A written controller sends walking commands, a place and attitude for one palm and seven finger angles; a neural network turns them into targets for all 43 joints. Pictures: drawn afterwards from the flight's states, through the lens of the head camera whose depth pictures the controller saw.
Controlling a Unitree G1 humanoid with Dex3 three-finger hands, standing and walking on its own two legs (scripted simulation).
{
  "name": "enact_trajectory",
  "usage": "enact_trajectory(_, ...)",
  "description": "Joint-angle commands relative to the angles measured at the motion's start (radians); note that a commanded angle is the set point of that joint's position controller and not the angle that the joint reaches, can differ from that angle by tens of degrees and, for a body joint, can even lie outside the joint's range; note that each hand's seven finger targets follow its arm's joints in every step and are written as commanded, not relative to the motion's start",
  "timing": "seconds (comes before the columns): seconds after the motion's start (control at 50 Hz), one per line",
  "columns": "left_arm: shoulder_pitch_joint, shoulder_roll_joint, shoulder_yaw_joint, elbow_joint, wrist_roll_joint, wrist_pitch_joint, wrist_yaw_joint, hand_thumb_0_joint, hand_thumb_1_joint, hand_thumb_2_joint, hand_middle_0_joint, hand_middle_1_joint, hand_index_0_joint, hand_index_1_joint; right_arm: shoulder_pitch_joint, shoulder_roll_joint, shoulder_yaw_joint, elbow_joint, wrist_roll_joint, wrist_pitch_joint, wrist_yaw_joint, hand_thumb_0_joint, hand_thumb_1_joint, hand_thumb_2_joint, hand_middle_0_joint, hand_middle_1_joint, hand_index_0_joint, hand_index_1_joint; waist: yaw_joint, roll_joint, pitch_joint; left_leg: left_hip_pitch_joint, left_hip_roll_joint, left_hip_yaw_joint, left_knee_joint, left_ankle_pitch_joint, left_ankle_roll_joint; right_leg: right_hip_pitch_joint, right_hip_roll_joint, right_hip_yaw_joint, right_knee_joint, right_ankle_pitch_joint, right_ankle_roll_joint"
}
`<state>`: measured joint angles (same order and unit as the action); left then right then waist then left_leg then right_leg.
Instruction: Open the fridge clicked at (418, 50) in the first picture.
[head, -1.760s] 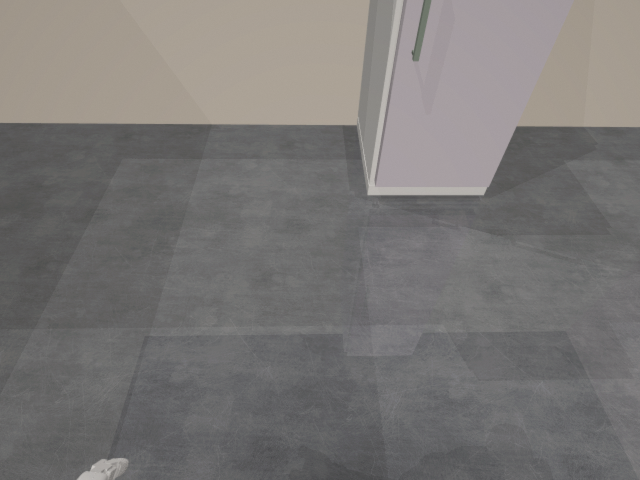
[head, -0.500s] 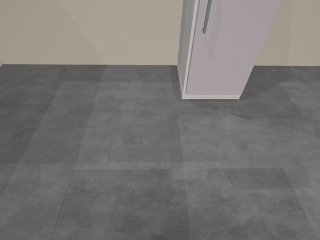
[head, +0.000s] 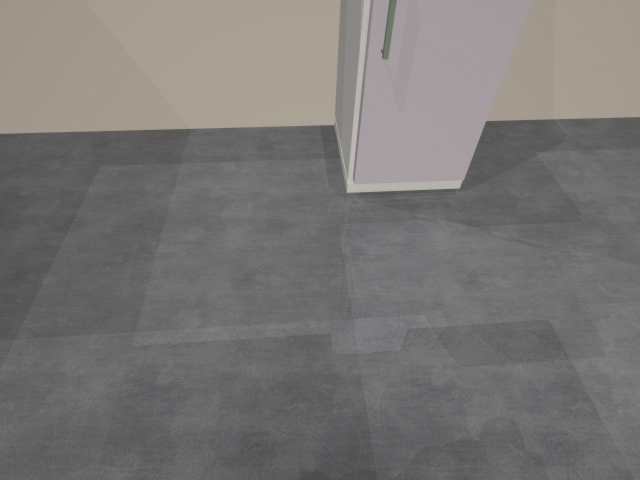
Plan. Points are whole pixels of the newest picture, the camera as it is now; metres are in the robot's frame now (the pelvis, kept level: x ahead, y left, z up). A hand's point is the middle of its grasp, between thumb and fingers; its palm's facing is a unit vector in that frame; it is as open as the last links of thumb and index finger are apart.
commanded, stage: walk to a spot facing it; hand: left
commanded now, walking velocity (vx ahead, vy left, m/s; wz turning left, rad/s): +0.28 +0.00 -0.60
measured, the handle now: (391, 1) +1.42 -0.11 +0.08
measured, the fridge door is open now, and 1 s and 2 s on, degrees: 0 0 0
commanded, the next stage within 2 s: turn to face it in 1.94 s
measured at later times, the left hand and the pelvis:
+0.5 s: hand out of the picture +0.10 +0.20 -0.17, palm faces -0.12 -0.98 -0.17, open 7.4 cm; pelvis +0.13 +0.01 +0.00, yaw -13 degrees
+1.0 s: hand (319, 265) +0.54 +0.05 -0.15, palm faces -0.60 -0.78 -0.19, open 7.4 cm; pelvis +0.31 -0.02 +0.00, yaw -33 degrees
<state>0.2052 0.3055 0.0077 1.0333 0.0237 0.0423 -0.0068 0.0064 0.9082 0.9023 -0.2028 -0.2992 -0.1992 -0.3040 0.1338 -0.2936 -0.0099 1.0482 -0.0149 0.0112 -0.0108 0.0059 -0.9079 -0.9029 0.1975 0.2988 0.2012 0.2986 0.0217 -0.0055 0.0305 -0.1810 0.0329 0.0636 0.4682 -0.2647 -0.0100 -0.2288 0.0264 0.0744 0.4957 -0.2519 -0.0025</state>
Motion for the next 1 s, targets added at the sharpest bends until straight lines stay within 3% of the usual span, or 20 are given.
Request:
enact_trajectory(0.0, 0.036, 0.097, 0.049, -0.112, 0.004, -0.014, -0.019, 0.0, 0.9, 0.9, -0.2, -0.3, -0.2, -0.3, 0.039, -0.204, -0.061, -0.087, -0.006, -0.013, -0.003, 0.0, -0.9, -0.9, 0.2, 0.3, 0.2, 0.3, -0.015, 0.128, 0.068, -0.061, 0.23, -0.232, -0.204, -0.459, 0.103, -0.188, 0.008, 0.007, 0.117, -0.251, -0.019)
enact_trajectory(0.02, 0.058, 0.08, 0.054, -0.116, 0.002, -0.018, -0.024, 0.0, 0.9, 0.9, -0.2, -0.3, -0.2, -0.3, 0.031, -0.218, -0.068, -0.097, -0.002, -0.02, -0.002, 0.0, -0.9, -0.9, 0.2, 0.3, 0.2, 0.3, -0.002, 0.165, 0.038, -0.074, 0.287, -0.265, -0.219, -0.449, 0.131, -0.155, 0.012, -0.052, 0.228, -0.188, -0.012)
enact_trajectory(0.06, 0.072, 0.044, 0.058, -0.13, 0.005, -0.027, -0.034, 0.0, 0.9, 0.9, -0.2, -0.3, -0.2, -0.3, 0.032, -0.199, -0.073, -0.107, -0.005, -0.031, -0.003, 0.0, -0.9, -0.9, 0.2, 0.3, 0.2, 0.3, 0.002, 0.17, 0.035, -0.076, 0.306, -0.202, -0.166, -0.318, 0.144, -0.128, -0.025, -0.106, 0.239, -0.201, -0.002)
enact_trajectory(0.1, 0.202, 0.035, 0.067, -0.094, 0.007, -0.047, -0.032, 0.0, 0.9, 0.9, -0.2, -0.3, -0.2, -0.3, 0.019, -0.154, -0.064, -0.112, -0.007, -0.031, 0.0, 0.0, -0.9, -0.9, 0.2, 0.3, 0.2, 0.3, 0.063, 0.05, 0.019, -0.197, 0.202, -0.049, 0.121, -0.233, 0.069, 0.08, -0.02, -0.087, 0.016, -0.136, -0.027)
enact_trajectory(0.12, 0.288, 0.14, 0.088, -0.073, 0.014, -0.067, -0.014, 0.0, 0.9, 0.9, -0.2, -0.3, -0.2, -0.3, 0.006, -0.07, -0.049, -0.152, 0.003, -0.028, 0.005, 0.0, -0.9, -0.9, 0.2, 0.3, 0.2, 0.3, 0.088, -0.296, 0.021, -0.482, 0.058, 0.097, 0.48, -0.333, -0.018, 0.239, -0.254, 0.346, -0.196, -0.201, -0.13)
enact_trajectory(0.14, 0.376, 0.171, 0.091, -0.06, -0.005, -0.074, 0.005, 0.0, 0.9, 0.9, -0.2, -0.3, -0.2, -0.3, -0.118, -0.07, -0.041, -0.214, -0.002, -0.043, 0.009, 0.0, -0.9, -0.9, 0.2, 0.3, 0.2, 0.3, 0.133, -0.279, 0.061, -0.606, 0.019, 0.015, 0.626, -0.366, -0.022, 0.218, -0.388, 0.62, -0.316, -0.086, -0.228)
enact_trajectory(0.16, 0.355, 0.157, 0.089, -0.062, -0.006, -0.081, 0.014, 0.0, 0.9, 0.9, -0.2, -0.3, -0.2, -0.3, -0.133, -0.076, -0.047, -0.215, -0.002, -0.052, 0.009, 0.0, -0.9, -0.9, 0.2, 0.3, 0.2, 0.3, 0.107, -0.185, 0.072, -0.615, 0.054, -0.065, 0.678, -0.269, -0.018, 0.203, -0.373, 0.615, -0.31, -0.063, -0.262)
enact_trajectory(0.22, 0.237, 0.085, 0.075, -0.086, 0.001, -0.093, 0.016, 0.0, 0.9, 0.9, -0.2, -0.3, -0.2, -0.3, -0.065, -0.046, -0.053, -0.179, -0.006, -0.056, 0.017, 0.0, -0.9, -0.9, 0.2, 0.3, 0.2, 0.3, 0.022, -0.057, 0.043, -0.514, 0.087, -0.057, 0.619, -0.126, -0.034, 0.134, -0.293, 0.393, -0.257, 0.043, -0.236)
enact_trajectory(0.26, 0.236, 0.077, 0.076, -0.08, 0.001, -0.102, 0.013, 0.0, 0.9, 0.9, -0.2, -0.3, -0.2, -0.3, -0.041, -0.015, -0.054, -0.175, -0.004, -0.049, 0.021, 0.0, -0.9, -0.9, 0.2, 0.3, 0.2, 0.3, 0.005, -0.08, 0.022, -0.475, 0.075, -0.031, 0.565, -0.064, -0.047, 0.124, -0.251, 0.305, -0.253, 0.145, -0.216)
enact_trajectory(0.42, 0.237, 0.074, 0.089, -0.063, 0.008, -0.096, 0.016, 0.0, 0.9, 0.9, -0.2, -0.3, -0.2, -0.3, -0.1, 0.022, -0.058, -0.23, 0.007, -0.065, 0.03, 0.0, -0.9, -0.9, 0.2, 0.3, 0.2, 0.3, 0.023, -0.153, 0.024, -0.303, 0.029, 0.001, 0.255, -0.003, -0.039, 0.073, -0.206, 0.258, -0.209, 0.17, -0.167)
enact_trajectory(0.48, 0.173, 0.067, 0.101, -0.083, 0.0, -0.091, 0.015, 0.0, 0.9, 0.9, -0.2, -0.3, -0.2, -0.3, 0.096, -0.024, -0.067, -0.172, 0.006, -0.083, 0.008, 0.0, -0.9, -0.9, 0.2, 0.3, 0.2, 0.3, -0.067, -0.077, -0.047, 0.078, 0.011, 0.0, 0.011, 0.057, -0.024, -0.065, -0.123, 0.208, -0.001, 0.215, -0.115)
enact_trajectory(0.5, 0.188, 0.021, 0.098, -0.093, -0.009, -0.088, 0.006, 0.0, 0.9, 0.9, -0.2, -0.3, -0.2, -0.3, 0.235, -0.109, -0.089, -0.132, -0.003, -0.089, -0.01, 0.0, -0.9, -0.9, 0.2, 0.3, 0.2, 0.3, -0.117, 0.087, -0.137, 0.333, 0.152, -0.145, -0.039, -0.022, 0.012, -0.219, -0.04, 0.132, 0.229, 0.122, -0.079)
enact_trajectory(0.52, 0.198, -0.038, 0.09, -0.115, -0.015, -0.087, -0.009, 0.0, 0.9, 0.9, -0.2, -0.3, -0.2, -0.3, 0.364, -0.216, -0.111, -0.109, -0.011, -0.086, -0.012, 0.0, -0.9, -0.9, 0.2, 0.3, 0.2, 0.3, -0.145, 0.361, -0.208, 0.42, 0.443, -0.486, -0.148, -0.12, 0.102, -0.391, 0.054, -0.036, 0.565, -0.331, -0.022)
enact_trajectory(0.54, 0.176, -0.02, 0.094, -0.134, -0.006, -0.085, -0.009, 0.0, 0.9, 0.9, -0.2, -0.3, -0.2, -0.3, 0.321, -0.196, -0.096, -0.126, -0.011, -0.072, -0.006, 0.0, -0.9, -0.9, 0.2, 0.3, 0.2, 0.3, -0.119, 0.283, -0.151, 0.263, 0.51, -0.578, -0.255, -0.368, 0.149, -0.428, 0.01, -0.017, 0.707, -0.349, -0.029)
enact_trajectory(0.58, 0.082, -0.021, 0.099, -0.134, 0.007, -0.075, -0.025, 0.0, 0.9, 0.9, -0.2, -0.3, -0.2, -0.3, 0.189, -0.081, -0.071, -0.146, -0.01, -0.079, -0.008, 0.0, -0.9, -0.9, 0.2, 0.3, 0.2, 0.3, -0.071, 0.187, 0.035, 0.032, 0.415, -0.436, -0.315, -0.434, 0.111, -0.469, -0.075, -0.032, 0.814, -0.17, -0.028)
enact_trajectory(0.62, 0.12, -0.043, 0.096, -0.112, 0.014, -0.056, -0.041, 0.0, 0.9, 0.9, -0.2, -0.3, -0.2, -0.3, 0.133, -0.012, -0.054, -0.139, -0.009, -0.093, -0.012, 0.0, -0.9, -0.9, 0.2, 0.3, 0.2, 0.3, -0.011, 0.162, 0.04, -0.032, 0.335, -0.21, -0.287, -0.202, 0.063, -0.408, -0.11, -0.055, 0.781, -0.054, -0.012)
enact_trajectory(0.66, 0.115, -0.059, 0.096, -0.116, 0.015, -0.039, -0.044, 0.0, 0.9, 0.9, -0.2, -0.3, -0.2, -0.3, 0.16, -0.001, -0.052, -0.125, -0.008, -0.106, -0.016, 0.0, -0.9, -0.9, 0.2, 0.3, 0.2, 0.3, -0.007, 0.148, 0.02, -0.022, 0.317, -0.1, -0.286, -0.052, 0.08, -0.407, -0.122, -0.062, 0.77, 0.005, 0.004)
enact_trajectory(0.82, -0.121, -0.074, 0.075, -0.196, 0.02, -0.027, -0.053, 0.0, 0.9, 0.9, -0.2, -0.3, -0.2, -0.3, 0.302, -0.003, -0.058, -0.05, -0.009, -0.112, -0.013, 0.0, -0.9, -0.9, 0.2, 0.3, 0.2, 0.3, -0.055, 0.083, 0.058, 0.173, 0.325, 0.055, -0.284, 0.207, 0.126, -0.538, -0.155, -0.121, 0.494, 0.111, 0.031)
enact_trajectory(0.9, -0.243, -0.092, 0.06, -0.217, 0.013, -0.035, -0.053, 0.0, 0.9, 0.9, -0.2, -0.3, -0.2, -0.3, 0.368, -0.014, -0.053, -0.016, -0.017, -0.101, -0.011, 0.0, -0.9, -0.9, 0.2, 0.3, 0.2, 0.3, -0.094, 0.112, 0.09, 0.196, 0.314, 0.147, -0.249, 0.362, 0.115, -0.444, -0.118, -0.186, 0.278, 0.096, 0.003)
enact_trajectory(0.98, -0.23, -0.074, 0.06, -0.208, 0.01, -0.049, -0.046, 0.0, 0.9, 0.9, -0.2, -0.3, -0.2, -0.3, 0.382, -0.034, -0.054, 0.003, -0.019, -0.092, -0.009, 0.0, -0.9, -0.9, 0.2, 0.3, 0.2, 0.3, -0.073, 0.141, 0.06, 0.24, 0.329, 0.212, -0.126, 0.663, 0.097, -0.3, -0.055, -0.232, 0.169, 0.017, -0.053)
